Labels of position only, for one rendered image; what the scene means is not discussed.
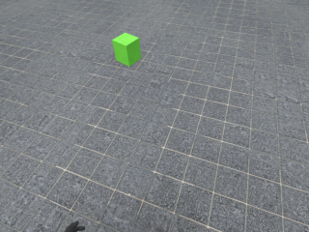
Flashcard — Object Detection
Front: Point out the carton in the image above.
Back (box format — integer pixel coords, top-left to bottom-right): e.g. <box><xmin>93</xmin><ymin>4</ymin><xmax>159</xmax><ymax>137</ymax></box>
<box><xmin>112</xmin><ymin>33</ymin><xmax>141</xmax><ymax>67</ymax></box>

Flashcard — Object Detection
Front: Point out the robot left hand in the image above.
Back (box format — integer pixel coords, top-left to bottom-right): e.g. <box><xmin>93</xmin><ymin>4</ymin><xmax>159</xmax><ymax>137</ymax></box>
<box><xmin>64</xmin><ymin>221</ymin><xmax>85</xmax><ymax>232</ymax></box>

